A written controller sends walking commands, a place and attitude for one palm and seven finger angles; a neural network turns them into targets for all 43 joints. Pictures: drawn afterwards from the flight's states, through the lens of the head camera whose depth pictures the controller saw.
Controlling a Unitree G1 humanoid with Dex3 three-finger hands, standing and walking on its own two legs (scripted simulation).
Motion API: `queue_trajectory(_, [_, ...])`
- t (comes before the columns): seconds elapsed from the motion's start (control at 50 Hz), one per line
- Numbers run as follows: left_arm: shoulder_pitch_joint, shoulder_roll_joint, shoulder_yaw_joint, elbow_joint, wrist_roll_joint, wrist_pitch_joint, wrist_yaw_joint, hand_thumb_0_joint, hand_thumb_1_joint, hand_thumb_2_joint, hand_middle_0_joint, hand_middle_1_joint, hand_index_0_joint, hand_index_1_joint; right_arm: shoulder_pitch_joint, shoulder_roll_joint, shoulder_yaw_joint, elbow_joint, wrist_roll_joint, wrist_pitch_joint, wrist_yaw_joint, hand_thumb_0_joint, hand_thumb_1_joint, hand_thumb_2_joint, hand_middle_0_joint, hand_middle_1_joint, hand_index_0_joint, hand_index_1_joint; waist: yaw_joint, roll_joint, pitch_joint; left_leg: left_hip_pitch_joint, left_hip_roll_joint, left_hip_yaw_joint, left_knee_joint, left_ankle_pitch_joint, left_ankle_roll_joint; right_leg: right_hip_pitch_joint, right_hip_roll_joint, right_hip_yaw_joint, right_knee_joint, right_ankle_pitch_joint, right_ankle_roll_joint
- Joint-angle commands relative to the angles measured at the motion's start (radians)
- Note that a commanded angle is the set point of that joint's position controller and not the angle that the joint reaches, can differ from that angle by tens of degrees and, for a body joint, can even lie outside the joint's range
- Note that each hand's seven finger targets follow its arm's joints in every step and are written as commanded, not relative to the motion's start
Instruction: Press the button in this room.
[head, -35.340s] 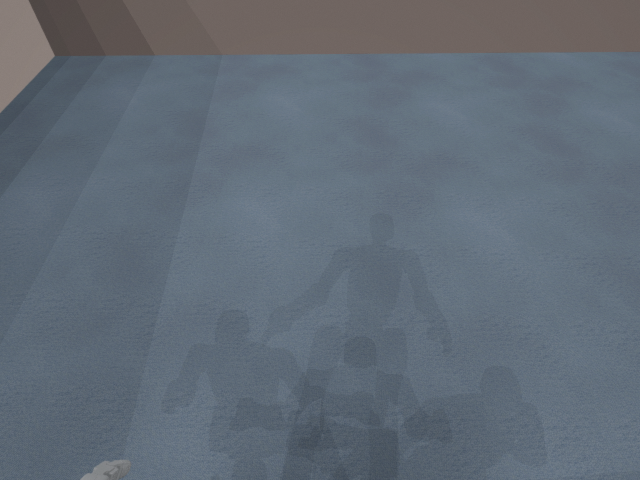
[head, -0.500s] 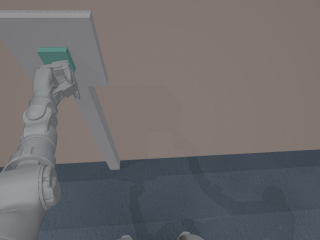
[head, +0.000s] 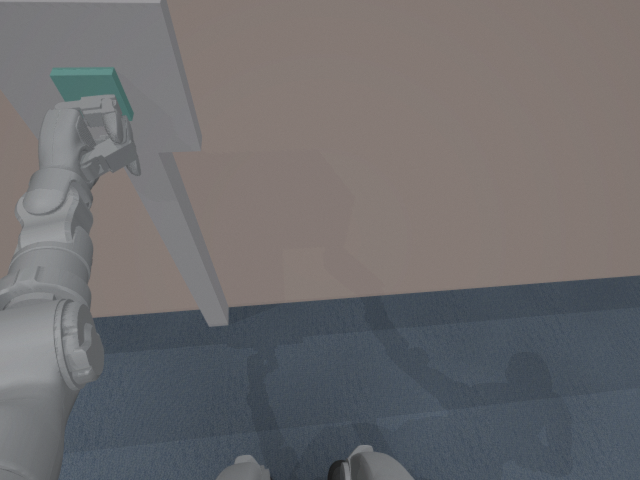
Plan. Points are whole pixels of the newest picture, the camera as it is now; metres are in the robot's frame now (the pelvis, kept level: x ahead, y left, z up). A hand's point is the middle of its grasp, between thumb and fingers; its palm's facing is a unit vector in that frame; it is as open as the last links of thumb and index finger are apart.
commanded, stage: pull the fist back off the button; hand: left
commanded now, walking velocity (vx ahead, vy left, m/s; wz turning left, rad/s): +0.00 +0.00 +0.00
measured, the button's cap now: (96, 90) +0.55 +0.23 +0.15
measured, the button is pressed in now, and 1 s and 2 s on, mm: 12 0 0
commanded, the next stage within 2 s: draw the hand back to the body in 0.90 s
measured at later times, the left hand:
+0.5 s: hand (131, 170) +0.46 +0.20 +0.11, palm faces +0.04 -1.00 -0.01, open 2.9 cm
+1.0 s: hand (117, 214) +0.40 +0.20 +0.11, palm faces +0.08 -1.00 -0.03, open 3.1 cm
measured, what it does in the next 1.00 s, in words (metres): stands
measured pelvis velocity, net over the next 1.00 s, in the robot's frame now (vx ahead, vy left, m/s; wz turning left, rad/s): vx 0.05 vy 0.00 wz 0.01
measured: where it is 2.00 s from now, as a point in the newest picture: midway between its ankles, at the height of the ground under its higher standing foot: outside the picture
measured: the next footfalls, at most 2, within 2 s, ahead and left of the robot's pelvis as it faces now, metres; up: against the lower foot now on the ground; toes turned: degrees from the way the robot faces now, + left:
none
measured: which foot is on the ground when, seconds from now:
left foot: down 0.00-1.00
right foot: down 0.00-1.00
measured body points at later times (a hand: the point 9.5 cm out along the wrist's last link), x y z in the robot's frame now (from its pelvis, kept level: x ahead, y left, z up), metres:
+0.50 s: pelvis +0.03 +0.01 +0.01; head +0.08 +0.01 +0.46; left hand +0.46 +0.25 +0.11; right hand +0.10 -0.25 -0.10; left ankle +0.03 +0.10 -0.70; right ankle +0.04 -0.10 -0.70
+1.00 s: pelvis +0.05 +0.00 +0.02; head +0.08 -0.01 +0.47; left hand +0.39 +0.25 +0.12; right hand +0.21 -0.24 -0.07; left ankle +0.03 +0.10 -0.70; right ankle +0.04 -0.10 -0.70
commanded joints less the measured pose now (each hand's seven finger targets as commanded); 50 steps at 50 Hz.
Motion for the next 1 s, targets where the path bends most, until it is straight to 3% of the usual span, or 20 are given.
queue_trajectory(0.0, [-0.518,0.23,0.04,-0.23,-0.037,-0.04,0.047,0.0,0.9,0.9,-1.3,-1.5,-1.3,-1.5,0.103,-0.173,-0.069,-0.076,-0.007,-0.026,-0.009,0.0,-0.9,-0.9,0.2,0.3,0.2,0.3,-0.035,0.056,-0.349,0.184,-0.009,-0.084,-0.138,-0.019,0.009,0.142,0.007,0.119,-0.126,-0.022,0.029])
queue_trajectory(0.06, [-0.463,0.192,0.026,-0.265,-0.033,-0.045,0.055,0.0,0.9,0.9,-1.3,-1.5,-1.3,-1.5,0.097,-0.167,-0.072,-0.088,-0.01,-0.023,-0.003,0.0,-0.9,-0.9,0.2,0.3,0.2,0.3,-0.019,0.089,-0.357,0.224,-0.006,-0.085,-0.141,0.012,0.007,0.123,0.009,0.109,-0.117,-0.001,0.024])
queue_trajectory(0.12, [-0.412,0.181,0.021,-0.269,-0.033,-0.038,0.06,0.0,0.9,0.9,-1.3,-1.5,-1.3,-1.5,0.085,-0.165,-0.073,-0.098,-0.006,-0.02,0.0,0.0,-0.9,-0.9,0.2,0.3,0.2,0.3,-0.014,0.037,-0.312,0.184,-0.007,-0.077,-0.15,-0.033,0.011,0.139,0.007,0.115,-0.13,-0.032,0.028])
queue_trajectory(0.14, [-0.418,0.198,0.041,-0.305,-0.034,-0.045,0.064,0.0,0.9,0.9,-1.3,-1.5,-1.3,-1.5,0.082,-0.164,-0.075,-0.102,-0.007,-0.019,-0.002,0.0,-0.9,-0.9,0.2,0.3,0.2,0.3,-0.003,0.033,-0.329,0.189,-0.007,-0.075,-0.149,-0.009,0.013,0.166,0.006,0.116,-0.127,-0.012,0.026])
queue_trajectory(0.2, [-0.35,0.16,0.021,-0.337,-0.036,-0.04,0.059,0.0,0.9,0.9,-1.3,-1.5,-1.3,-1.5,0.065,-0.155,-0.075,-0.118,-0.002,-0.017,-0.002,0.0,-0.9,-0.9,0.2,0.3,0.2,0.3,0.014,0.069,-0.343,0.227,-0.008,-0.068,-0.155,0.023,0.009,0.174,0.007,0.111,-0.124,0.015,0.022])
queue_trajectory(0.22, [-0.338,0.145,0.017,-0.348,-0.041,-0.038,0.059,0.0,0.9,0.9,-1.3,-1.5,-1.3,-1.5,0.062,-0.153,-0.075,-0.122,-0.002,-0.017,-0.002,0.0,-0.9,-0.9,0.2,0.3,0.2,0.3,0.018,0.054,-0.332,0.232,-0.006,-0.071,-0.159,0.028,0.009,0.175,0.008,0.107,-0.124,0.021,0.021])
queue_trajectory(0.28, [-0.251,0.136,0.034,-0.419,-0.054,-0.041,0.057,0.0,0.9,0.9,-1.3,-1.5,-1.3,-1.5,0.049,-0.147,-0.081,-0.138,0.001,-0.016,-0.001,0.0,-0.9,-0.9,0.2,0.3,0.2,0.3,0.048,0.062,-0.372,0.283,-0.005,-0.069,-0.161,0.102,0.005,0.21,0.01,0.1,-0.114,0.085,0.016])
queue_trajectory(0.3, [-0.216,0.115,0.021,-0.449,-0.058,-0.04,0.055,0.0,0.9,0.9,-1.3,-1.5,-1.3,-1.5,0.036,-0.142,-0.08,-0.146,0.003,-0.015,-0.001,0.0,-0.9,-0.9,0.2,0.3,0.2,0.3,0.056,0.077,-0.374,0.298,-0.006,-0.063,-0.162,0.125,0.004,0.221,0.01,0.1,-0.114,0.109,0.014])
queue_trajectory(0.36, [-0.136,0.083,0.011,-0.514,-0.073,-0.027,0.06,0.0,0.9,0.9,-1.3,-1.5,-1.3,-1.5,0.018,-0.137,-0.079,-0.162,0.009,-0.014,0.0,0.0,-0.9,-0.9,0.2,0.3,0.2,0.3,0.066,0.033,-0.354,0.307,-0.003,-0.061,-0.172,0.163,0.005,0.25,0.013,0.094,-0.118,0.154,0.013])
queue_trajectory(0.44, [-0.051,0.037,-0.02,-0.655,-0.08,-0.016,0.069,0.0,0.9,0.9,-1.3,-1.5,-1.3,-1.5,-0.019,-0.127,-0.081,-0.188,0.014,-0.015,0.0,0.0,-0.9,-0.9,0.2,0.3,0.2,0.3,0.082,0.055,-0.349,0.357,-0.002,-0.059,-0.18,0.235,0.001,0.273,0.012,0.089,-0.117,0.21,0.009])
queue_trajectory(0.48, [0.04,0.025,-0.011,-0.724,-0.089,-0.008,0.076,0.0,0.9,0.9,-1.3,-1.5,-1.3,-1.5,-0.03,-0.12,-0.084,-0.195,0.015,-0.019,0.002,0.0,-0.9,-0.9,0.2,0.3,0.2,0.3,0.104,0.061,-0.369,0.394,-0.001,-0.057,-0.183,0.309,-0.003,0.309,0.011,0.087,-0.117,0.268,0.008])
queue_trajectory(0.6, [0.218,-0.014,-0.018,-0.872,-0.104,0.042,0.09,0.0,0.9,0.9,-1.3,-1.5,-1.3,-1.5,-0.071,-0.109,-0.084,-0.208,0.019,-0.026,0.002,0.0,-0.9,-0.9,0.2,0.3,0.2,0.3,0.12,0.03,-0.327,0.407,-0.001,-0.044,-0.196,0.403,-0.006,0.373,0.003,0.084,-0.129,0.37,0.014])
queue_trajectory(0.68, [0.367,-0.068,-0.05,-1.023,-0.115,0.065,0.087,0.0,0.9,0.9,-1.3,-1.5,-1.3,-1.5,-0.098,-0.095,-0.088,-0.221,0.02,-0.04,0.005,0.0,-0.9,-0.9,0.2,0.3,0.2,0.3,0.135,0.067,-0.358,0.489,0.007,-0.046,-0.19,0.561,-0.016,0.399,-0.002,0.079,-0.129,0.446,0.017])
queue_trajectory(0.76, [0.381,-0.131,-0.105,-1.083,-0.13,0.097,0.088,0.0,0.9,0.9,-1.3,-1.5,-1.3,-1.5,-0.125,-0.095,-0.086,-0.211,0.024,-0.05,0.001,0.0,-0.9,-0.9,0.2,0.3,0.2,0.3,0.106,0.009,-0.289,0.485,0.007,-0.051,-0.201,0.508,-0.017,0.375,-0.001,0.069,-0.148,0.427,0.023])
queue_trajectory(0.78, [0.411,-0.099,-0.073,-1.09,-0.131,0.106,0.091,0.0,0.9,0.9,-1.3,-1.5,-1.3,-1.5,-0.133,-0.098,-0.087,-0.21,0.023,-0.051,-0.002,0.0,-0.9,-0.9,0.2,0.3,0.2,0.3,0.119,0.015,-0.285,0.477,0.002,-0.048,-0.205,0.487,-0.016,0.388,-0.003,0.071,-0.149,0.424,0.021])
queue_trajectory(0.8, [0.405,-0.097,-0.073,-1.115,-0.13,0.112,0.093,0.0,0.9,0.9,-1.3,-1.5,-1.3,-1.5,-0.141,-0.097,-0.085,-0.212,0.021,-0.053,-0.005,0.0,-0.9,-0.9,0.2,0.3,0.2,0.3,0.116,0.018,-0.3,0.476,-0.004,-0.045,-0.206,0.474,-0.014,0.403,-0.006,0.073,-0.15,0.435,0.021])
queue_trajectory(0.84, [0.375,-0.067,-0.06,-1.108,-0.122,0.121,0.099,0.0,0.9,0.9,-1.3,-1.5,-1.3,-1.5,-0.15,-0.099,-0.078,-0.202,0.019,-0.051,-0.011,0.0,-0.9,-0.9,0.2,0.3,0.2,0.3,0.108,0.016,-0.262,0.448,-0.011,-0.041,-0.208,0.411,-0.009,0.404,-0.01,0.077,-0.156,0.418,0.019])
queue_trajectory(0.92, [0.294,-0.074,-0.076,-1.09,-0.117,0.115,0.096,0.0,0.9,0.9,-1.3,-1.5,-1.3,-1.5,-0.172,-0.093,-0.069,-0.193,0.019,-0.053,-0.022,0.0,-0.9,-0.9,0.2,0.3,0.2,0.3,0.095,0.021,-0.243,0.445,-0.019,-0.045,-0.215,0.337,-0.007,0.384,-0.011,0.08,-0.166,0.36,0.018])
queue_trajectory(0.96, [0.281,-0.085,-0.09,-1.073,-0.119,0.108,0.087,0.0,0.9,0.9,-1.3,-1.5,-1.3,-1.5,-0.175,-0.091,-0.066,-0.19,0.018,-0.054,-0.025,0.0,-0.9,-0.9,0.2,0.3,0.2,0.3,0.096,0.039,-0.269,0.454,-0.022,-0.044,-0.211,0.326,-0.005,0.392,-0.012,0.086,-0.167,0.35,0.017])
queue_trajectory(0.98, [0.29,-0.054,-0.061,-1.059,-0.12,0.105,0.083,0.0,0.9,0.9,-1.3,-1.5,-1.3,-1.5,-0.172,-0.095,-0.068,-0.186,0.018,-0.053,-0.027,0.0,-0.9,-0.9,0.2,0.3,0.2,0.3,0.105,0.043,-0.284,0.459,-0.022,-0.049,-0.211,0.335,-0.008,0.399,-0.011,0.084,-0.162,0.351,0.014])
